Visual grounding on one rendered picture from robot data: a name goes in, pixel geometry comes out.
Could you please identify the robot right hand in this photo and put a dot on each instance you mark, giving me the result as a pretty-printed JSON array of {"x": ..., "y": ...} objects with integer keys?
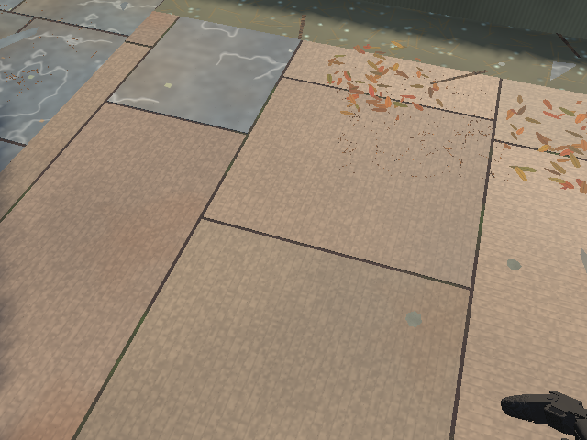
[{"x": 558, "y": 410}]

